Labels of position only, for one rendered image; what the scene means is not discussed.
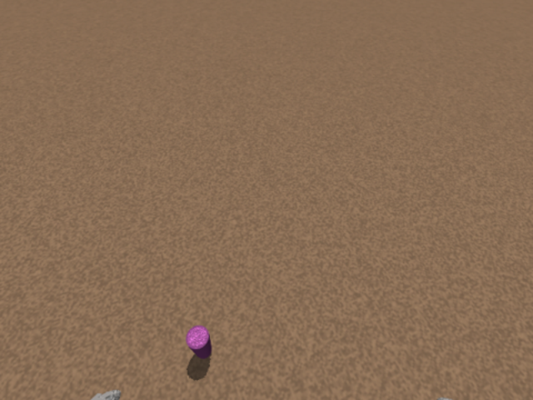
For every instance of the cup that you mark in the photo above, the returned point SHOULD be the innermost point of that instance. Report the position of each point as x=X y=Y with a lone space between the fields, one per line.
x=198 y=340

